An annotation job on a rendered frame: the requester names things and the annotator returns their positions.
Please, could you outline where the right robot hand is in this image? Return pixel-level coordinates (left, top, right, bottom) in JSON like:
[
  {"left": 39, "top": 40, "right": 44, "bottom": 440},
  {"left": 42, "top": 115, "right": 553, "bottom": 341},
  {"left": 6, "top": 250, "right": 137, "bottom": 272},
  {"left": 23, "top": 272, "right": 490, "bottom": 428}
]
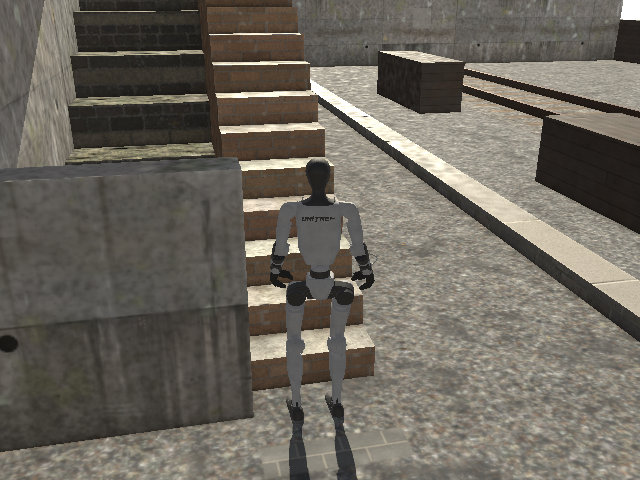
[{"left": 351, "top": 270, "right": 375, "bottom": 290}]

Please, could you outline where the left robot hand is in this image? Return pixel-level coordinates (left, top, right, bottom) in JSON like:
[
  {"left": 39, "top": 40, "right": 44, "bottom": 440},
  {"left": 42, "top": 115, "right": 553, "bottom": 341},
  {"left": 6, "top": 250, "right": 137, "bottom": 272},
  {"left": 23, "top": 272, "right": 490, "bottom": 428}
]
[{"left": 270, "top": 270, "right": 293, "bottom": 288}]

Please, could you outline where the right robot forearm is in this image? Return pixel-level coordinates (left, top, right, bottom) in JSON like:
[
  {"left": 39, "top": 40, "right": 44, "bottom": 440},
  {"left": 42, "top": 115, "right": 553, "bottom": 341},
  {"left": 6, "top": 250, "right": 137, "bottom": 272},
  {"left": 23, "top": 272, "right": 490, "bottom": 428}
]
[{"left": 355, "top": 241, "right": 372, "bottom": 275}]

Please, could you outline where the left robot forearm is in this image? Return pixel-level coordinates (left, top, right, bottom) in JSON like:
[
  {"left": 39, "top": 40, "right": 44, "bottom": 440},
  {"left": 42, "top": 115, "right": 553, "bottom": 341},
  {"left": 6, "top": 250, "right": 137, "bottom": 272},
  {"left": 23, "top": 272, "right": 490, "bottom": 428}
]
[{"left": 270, "top": 241, "right": 285, "bottom": 274}]

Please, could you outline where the left robot shin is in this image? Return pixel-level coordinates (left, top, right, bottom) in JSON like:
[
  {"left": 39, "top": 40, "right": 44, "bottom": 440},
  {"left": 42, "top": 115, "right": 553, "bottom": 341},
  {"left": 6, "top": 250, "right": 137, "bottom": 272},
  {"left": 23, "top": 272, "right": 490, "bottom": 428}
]
[{"left": 286, "top": 338, "right": 303, "bottom": 407}]

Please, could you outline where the right robot foot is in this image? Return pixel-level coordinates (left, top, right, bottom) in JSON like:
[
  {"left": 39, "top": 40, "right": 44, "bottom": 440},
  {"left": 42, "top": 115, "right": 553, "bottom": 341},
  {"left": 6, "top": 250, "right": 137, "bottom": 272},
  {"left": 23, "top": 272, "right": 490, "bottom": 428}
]
[{"left": 325, "top": 391, "right": 344, "bottom": 418}]

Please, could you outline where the robot left upper arm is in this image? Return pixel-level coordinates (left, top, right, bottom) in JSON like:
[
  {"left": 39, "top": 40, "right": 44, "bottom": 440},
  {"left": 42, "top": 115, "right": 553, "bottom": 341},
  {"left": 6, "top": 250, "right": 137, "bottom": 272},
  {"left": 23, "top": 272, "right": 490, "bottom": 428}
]
[{"left": 274, "top": 201, "right": 298, "bottom": 256}]

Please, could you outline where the robot right upper arm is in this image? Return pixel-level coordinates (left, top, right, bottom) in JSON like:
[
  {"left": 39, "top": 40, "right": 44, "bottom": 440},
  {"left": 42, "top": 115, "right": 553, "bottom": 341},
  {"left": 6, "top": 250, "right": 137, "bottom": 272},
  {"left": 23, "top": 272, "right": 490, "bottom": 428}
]
[{"left": 339, "top": 201, "right": 366, "bottom": 257}]

